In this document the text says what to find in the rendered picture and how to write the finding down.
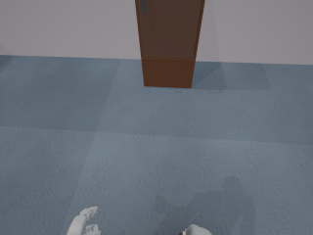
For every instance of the cupboard door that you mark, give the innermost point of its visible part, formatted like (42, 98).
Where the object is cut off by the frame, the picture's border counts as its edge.
(169, 28)

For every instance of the robot left hand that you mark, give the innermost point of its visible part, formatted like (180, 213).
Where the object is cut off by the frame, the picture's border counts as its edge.
(78, 225)

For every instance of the robot right thigh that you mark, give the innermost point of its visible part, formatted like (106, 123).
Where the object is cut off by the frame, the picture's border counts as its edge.
(195, 230)

